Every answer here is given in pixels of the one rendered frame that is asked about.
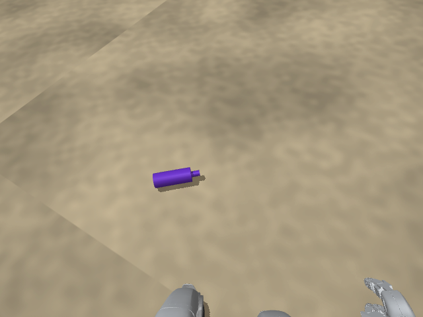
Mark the right robot hand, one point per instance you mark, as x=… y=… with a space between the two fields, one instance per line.
x=394 y=304

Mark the bottle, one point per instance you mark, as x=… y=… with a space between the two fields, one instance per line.
x=173 y=177

